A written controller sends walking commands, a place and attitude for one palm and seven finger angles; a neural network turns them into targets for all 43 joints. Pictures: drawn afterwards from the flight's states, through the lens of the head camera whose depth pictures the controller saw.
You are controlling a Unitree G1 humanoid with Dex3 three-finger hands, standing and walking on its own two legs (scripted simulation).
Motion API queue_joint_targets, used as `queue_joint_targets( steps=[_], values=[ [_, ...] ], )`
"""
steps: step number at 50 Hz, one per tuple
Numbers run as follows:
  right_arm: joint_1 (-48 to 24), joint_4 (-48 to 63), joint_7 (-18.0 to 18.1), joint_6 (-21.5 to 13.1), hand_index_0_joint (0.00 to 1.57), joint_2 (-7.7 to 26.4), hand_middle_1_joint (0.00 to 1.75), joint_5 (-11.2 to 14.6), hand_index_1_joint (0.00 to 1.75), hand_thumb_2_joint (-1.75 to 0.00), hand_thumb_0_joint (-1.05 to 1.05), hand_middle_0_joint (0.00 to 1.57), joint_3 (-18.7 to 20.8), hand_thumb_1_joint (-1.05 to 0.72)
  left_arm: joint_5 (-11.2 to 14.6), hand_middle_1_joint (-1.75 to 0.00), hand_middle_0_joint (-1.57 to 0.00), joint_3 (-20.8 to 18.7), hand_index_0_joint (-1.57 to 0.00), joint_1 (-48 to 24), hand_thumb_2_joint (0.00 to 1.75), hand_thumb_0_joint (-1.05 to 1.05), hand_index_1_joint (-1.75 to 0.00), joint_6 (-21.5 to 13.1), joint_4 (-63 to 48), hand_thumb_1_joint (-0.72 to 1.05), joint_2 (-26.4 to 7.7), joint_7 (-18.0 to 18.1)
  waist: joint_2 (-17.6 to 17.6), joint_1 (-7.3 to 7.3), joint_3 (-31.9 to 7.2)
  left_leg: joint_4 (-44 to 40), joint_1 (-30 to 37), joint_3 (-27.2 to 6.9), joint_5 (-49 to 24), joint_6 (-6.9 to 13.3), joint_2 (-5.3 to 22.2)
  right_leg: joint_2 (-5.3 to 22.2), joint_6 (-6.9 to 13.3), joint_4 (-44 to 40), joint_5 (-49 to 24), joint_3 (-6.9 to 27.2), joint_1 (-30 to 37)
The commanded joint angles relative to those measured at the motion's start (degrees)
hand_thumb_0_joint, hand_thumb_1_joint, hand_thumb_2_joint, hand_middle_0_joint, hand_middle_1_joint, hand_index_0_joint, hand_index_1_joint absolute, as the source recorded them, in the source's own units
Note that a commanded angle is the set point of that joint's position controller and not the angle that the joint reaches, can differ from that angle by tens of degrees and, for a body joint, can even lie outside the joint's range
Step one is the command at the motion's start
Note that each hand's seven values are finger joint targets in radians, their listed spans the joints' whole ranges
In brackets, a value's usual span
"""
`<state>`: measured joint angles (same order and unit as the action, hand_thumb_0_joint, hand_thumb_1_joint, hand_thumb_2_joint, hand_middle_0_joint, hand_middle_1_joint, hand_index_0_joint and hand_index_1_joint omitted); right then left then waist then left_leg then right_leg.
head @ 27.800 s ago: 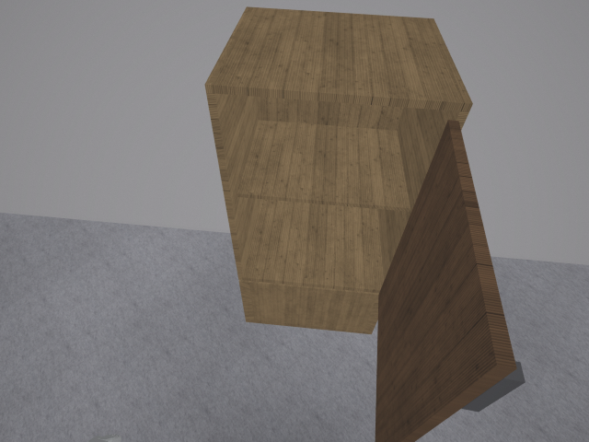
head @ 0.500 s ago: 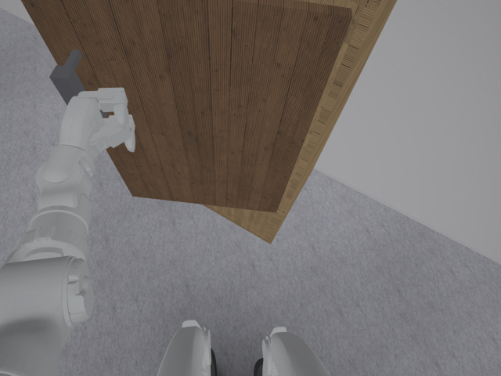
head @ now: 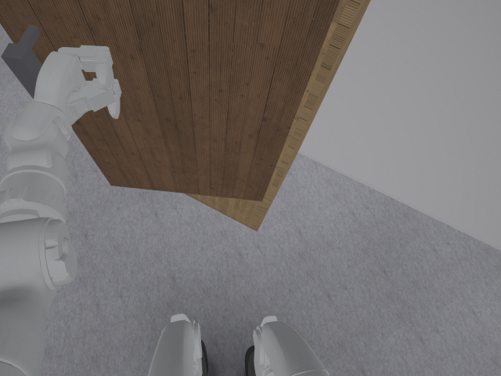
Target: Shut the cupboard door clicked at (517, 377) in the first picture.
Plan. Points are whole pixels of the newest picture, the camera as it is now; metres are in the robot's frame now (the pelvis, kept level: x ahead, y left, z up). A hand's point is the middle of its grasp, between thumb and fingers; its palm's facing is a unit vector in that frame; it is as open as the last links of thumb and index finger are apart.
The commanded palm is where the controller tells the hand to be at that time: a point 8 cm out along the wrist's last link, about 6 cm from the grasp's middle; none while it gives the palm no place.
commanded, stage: push the door shut along its arc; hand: left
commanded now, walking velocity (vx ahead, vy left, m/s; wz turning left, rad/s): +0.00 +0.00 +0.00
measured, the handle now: (48, 79) +0.55 +0.26 +0.08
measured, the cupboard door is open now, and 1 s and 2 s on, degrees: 23 6 6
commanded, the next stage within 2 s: pull the fist back off the door in 0.54 s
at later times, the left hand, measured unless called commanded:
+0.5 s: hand (135, 68) +0.56 +0.13 +0.09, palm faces -0.34 -0.94 -0.01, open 3.4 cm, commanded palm +0.59 +0.14 +0.08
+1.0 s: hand (164, 67) +0.58 +0.09 +0.08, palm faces +0.08 -1.00 -0.04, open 3.2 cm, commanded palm +0.54 +0.13 +0.08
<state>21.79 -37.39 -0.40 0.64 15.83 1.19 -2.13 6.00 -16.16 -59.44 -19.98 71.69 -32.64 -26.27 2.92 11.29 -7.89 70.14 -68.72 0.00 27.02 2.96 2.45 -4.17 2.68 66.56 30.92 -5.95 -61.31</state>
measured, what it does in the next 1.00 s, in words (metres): stands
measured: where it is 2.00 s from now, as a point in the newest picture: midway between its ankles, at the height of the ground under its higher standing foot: outside the picture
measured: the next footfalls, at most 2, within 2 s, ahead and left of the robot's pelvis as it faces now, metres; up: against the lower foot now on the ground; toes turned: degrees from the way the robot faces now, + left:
none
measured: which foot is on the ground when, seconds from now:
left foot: down 0.00-1.00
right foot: down 0.00-1.00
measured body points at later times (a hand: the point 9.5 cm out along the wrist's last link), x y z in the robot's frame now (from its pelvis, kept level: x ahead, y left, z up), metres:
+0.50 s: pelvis -0.01 +0.00 -0.02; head +0.17 +0.04 +0.40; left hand +0.58 +0.18 +0.09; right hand -0.02 -0.26 -0.11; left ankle +0.05 +0.09 -0.63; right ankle +0.00 -0.10 -0.63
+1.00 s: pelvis +0.01 -0.01 +0.00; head +0.17 +0.01 +0.42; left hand +0.57 +0.14 +0.08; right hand -0.04 -0.24 -0.11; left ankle +0.05 +0.09 -0.63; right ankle +0.00 -0.10 -0.63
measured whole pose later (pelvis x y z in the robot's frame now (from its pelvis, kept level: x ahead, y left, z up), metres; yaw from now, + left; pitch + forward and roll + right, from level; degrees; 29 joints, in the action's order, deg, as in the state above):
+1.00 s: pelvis +0.01 -0.01 +0.00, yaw -1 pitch +29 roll -4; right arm 27.2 -38.2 -7.4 0.2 12.3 -4.7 -1.1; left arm -3.3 -19.4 -62.3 -19.3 67.8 -21.5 5.9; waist 4.6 13.8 -9.0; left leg 69.0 -70.6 0.3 27.2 2.1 2.9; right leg -4.7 3.2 65.7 31.0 -5.4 -63.7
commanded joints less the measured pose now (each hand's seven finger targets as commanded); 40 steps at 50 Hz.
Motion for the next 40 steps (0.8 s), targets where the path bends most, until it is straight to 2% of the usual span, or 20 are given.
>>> queue_joint_targets(
  steps=[1,4,5,8,10,12,16,17,18,22,24,25,31,32,33,34,36,37,39,40],
  values=[
    [9.0,1.5,1.5,-2.2,0.2,11.8,0.3,0.0,0.3,-0.9,0.0,0.2,3.9,-0.9,1.6,-1.5,-1.3,-1.2,-1.3,-32.9,0.9,0.0,-1.5,-3.0,-10.9,0.9,-10.8,-0.9,7.6,4.08,-27.6,-4.0,31.3,-7.1,-18.5,0.1,-0.2,0.1,-0.6,-9.0,-14.6,5.2,-1.1],
    [9.2,0.8,1.7,-2.7,0.2,11.8,0.3,-0.2,0.3,-0.9,0.0,0.2,3.6,-0.9,0.8,-1.5,-1.3,0.6,-1.3,-35.6,0.9,0.0,-1.5,-2.0,-9.6,0.9,-10.1,-1.4,9.3,4.86,-27.9,-2.9,30.7,-7.3,-18.5,0.1,-0.2,0.0,-0.4,-8.3,-14.1,5.0,-2.8],
    [9.6,0.6,1.7,-3.1,0.2,11.8,0.3,-0.3,0.3,-0.9,0.0,0.2,3.6,-0.9,0.8,-1.5,-1.3,1.5,-1.3,-37.6,0.9,0.0,-1.5,-2.1,-10.3,0.9,-8.9,-1.3,10.4,5.4,-28.7,-2.8,32.5,-8.0,-19.6,0.1,-0.1,-0.1,-0.3,-7.8,-14.1,4.5,-4.7],
    [9.7,0.2,1.6,-3.5,0.2,12.0,0.3,-0.6,0.3,-0.9,0.0,0.2,3.9,-0.9,0.1,-1.5,-1.3,2.2,-1.3,-39.3,0.9,0.0,-1.5,-1.4,-11.3,0.9,-8.4,-1.3,13.6,5.43,-31.2,-2.3,36.6,-8.9,-21.8,-0.4,0.3,-0.1,-0.1,-7.1,-14.1,3.8,-8.1],
    [10.3,-0.5,1.6,-3.8,0.2,12.1,0.3,-0.8,0.3,-0.9,0.0,0.2,3.6,-0.9,-0.1,-1.5,-1.3,2.1,-1.3,-40.9,0.9,0.0,-1.5,-0.7,-10.0,0.9,-8.8,-1.3,12.9,6.12,-31.0,-2.1,36.4,-9.3,-22.1,-0.3,0.3,-0.4,0.0,-6.8,-13.8,3.4,-8.6],
    [10.4,-0.4,1.6,-3.9,0.2,12.1,0.3,-1.0,0.3,-0.9,0.0,0.2,3.7,-0.9,-0.6,-1.5,-1.3,2.2,-1.3,-41.4,0.9,0.0,-1.5,0.2,-10.2,0.9,-8.8,-1.3,12.8,6.06,-32.5,-1.8,36.2,-9.2,-21.9,-0.3,0.2,-0.5,-0.1,-6.8,-14.0,3.5,-7.9],
    [11.0,-0.9,1.6,-4.4,0.2,12.3,0.3,-1.1,0.3,-0.9,0.0,0.2,3.9,-0.9,-1.1,-1.5,-1.3,2.6,-1.3,-44.6,0.9,0.0,-1.5,0.7,-11.8,0.9,-8.9,-1.6,15.0,6.33,-33.6,-1.6,38.3,-10.0,-23.4,-0.5,0.5,-0.5,0.1,-6.0,-14.0,3.1,-10.2],
    [11.1,-1.0,1.5,-4.3,0.2,12.2,0.3,-1.3,0.3,-0.9,0.0,0.2,3.9,-0.9,-1.2,-1.5,-1.3,3.2,-1.3,-44.0,0.9,0.0,-1.5,1.2,-11.3,0.9,-7.8,-1.4,14.9,6.45,-33.4,-1.8,39.1,-10.2,-24.0,-0.6,0.4,-0.6,0.2,-6.3,-14.0,2.8,-10.4],
    [11.1,-0.9,1.5,-4.5,0.2,12.2,0.3,-1.3,0.3,-0.9,0.0,0.2,3.9,-0.9,-1.1,-1.5,-1.3,3.5,-1.3,-44.4,0.9,0.0,-1.5,1.6,-11.3,0.9,-7.1,-1.4,14.6,6.81,-33.2,-1.6,38.7,-10.0,-23.4,-0.5,0.4,-0.7,0.1,-6.3,-14.0,2.8,-11.0],
    [11.9,-1.8,1.9,-4.8,0.2,12.3,0.3,-1.5,0.3,-0.9,0.0,0.2,3.2,-0.9,-1.6,-1.5,-1.3,1.9,-1.3,-46.8,0.9,0.0,-1.5,3.4,-6.4,0.9,-9.8,-1.1,10.6,8.24,-29.4,-0.9,32.4,-9.0,-19.5,0.1,0.2,-0.9,-0.2,-6.5,-12.6,2.8,-9.7],
    [12.0,-1.7,1.9,-5.3,0.2,12.3,0.3,-1.5,0.3,-0.9,0.0,0.2,3.1,-0.9,-2.0,-1.5,-1.3,2.7,-1.3,-48.5,0.9,0.0,-1.5,3.4,-6.3,0.9,-9.4,-1.0,11.7,8.52,-28.7,-0.8,31.6,-9.1,-18.6,0.1,0.2,-0.9,-0.1,-6.2,-11.8,2.7,-10.6],
    [12.2,-2.0,1.8,-5.6,0.2,12.1,0.3,-1.8,0.3,-0.9,0.0,0.2,3.2,-0.9,-2.2,-1.5,-1.3,3.2,-1.3,-49.9,0.9,0.0,-1.5,3.0,-7.6,0.9,-8.6,-1.1,13.4,8.56,-30.3,-0.5,33.4,-9.4,-20.2,0.2,0.3,-1.0,0.0,-5.6,-12.1,2.6,-12.0],
    [13.0,-2.8,1.8,-6.3,0.2,12.3,0.3,-2.2,0.3,-0.9,0.0,0.2,3.6,-0.9,-2.6,-1.5,-1.3,3.9,-1.3,-51.2,0.9,0.0,-1.5,3.3,-8.4,0.9,-8.1,-2.2,15.9,8.72,-33.6,0.7,36.7,-9.9,-24.3,-0.1,0.4,-1.2,0.2,-4.2,-13.6,2.0,-14.0],
    [13.0,-2.9,1.8,-6.1,0.2,12.2,0.3,-2.3,0.3,-0.9,0.0,0.2,3.5,-0.9,-2.8,-1.5,-1.3,4.1,-1.3,-50.5,0.9,0.0,-1.5,4.2,-6.9,0.9,-7.8,-2.2,15.6,8.72,-33.0,0.5,35.9,-9.7,-23.4,-0.1,0.2,-1.3,0.3,-4.6,-13.3,1.9,-13.8],
    [17.2,-0.4,1.1,-6.0,0.2,11.0,0.3,-3.2,0.3,-0.9,0.0,0.2,2.4,-0.9,1.7,-1.5,-1.3,-9.0,-1.3,-49.2,0.9,0.0,-1.5,5.5,-7.7,0.9,-11.0,9.6,14.5,5.69,-32.7,-1.4,32.2,-10.6,-21.7,-0.6,1.8,-0.5,0.0,-4.9,-13.4,2.4,-10.1],
    [16.8,-0.1,-0.1,-6.0,0.2,10.7,0.3,-3.7,0.3,-0.9,0.0,0.2,2.7,-0.9,-0.1,-1.5,-1.3,-6.1,-1.3,-46.5,0.9,0.0,-1.5,6.0,-6.7,0.9,-7.5,15.3,15.4,5.81,-32.9,-2.3,31.8,-10.8,-21.5,-1.1,1.8,-0.3,-0.4,-4.5,-13.2,2.3,-9.8],
    [17.5,0.2,-1.9,-5.5,0.2,10.3,0.3,-4.8,0.3,-0.9,0.0,0.2,3.6,-0.9,-0.8,-1.5,-1.3,-6.5,-1.3,-42.3,0.9,0.0,-1.5,5.8,-7.9,0.9,-3.2,22.1,13.5,5.32,-34.1,-2.8,33.0,-11.2,-23.0,-1.5,1.9,-0.1,-0.8,-4.3,-13.9,1.8,-9.8],
    [18.2,0.5,-2.8,-5.0,0.2,10.1,0.3,-5.5,0.3,-0.9,0.0,0.2,3.9,-0.9,-1.9,-1.5,-1.3,-6.5,-1.3,-42.2,0.9,0.0,-1.5,5.0,-10.9,0.9,-2.0,25.9,13.9,5.08,-35.4,-3.0,34.1,-10.8,-24.5,-1.6,1.8,0.0,-1.0,-4.6,-14.9,1.9,-8.6],
    [18.5,1.2,-4.7,-4.5,0.2,9.5,0.3,-6.8,0.3,-0.9,0.0,0.2,4.4,-0.9,-6.8,-1.5,-1.3,-5.2,-1.3,-40.5,0.9,0.0,-1.5,1.8,-17.0,0.9,-0.9,33.7,15.8,3.58,-37.9,-2.9,36.2,-10.1,-27.0,-2.1,1.6,0.0,-1.1,-4.6,-15.9,1.9,-7.4],
    [18.5,0.9,-5.5,-4.3,0.2,9.5,0.3,-7.2,0.3,-0.9,0.0,0.2,4.8,-0.9,-9.5,-1.5,-1.3,-3.8,-1.3,-41.3,0.9,0.0,-1.5,-0.3,-19.1,0.9,-0.6,35.8,15.9,4.32,-38.9,-2.7,37.5,-10.4,-29.0,-2.3,1.7,-0.1,-1.1,-4.3,-16.7,1.8,-7.8]
  ],
)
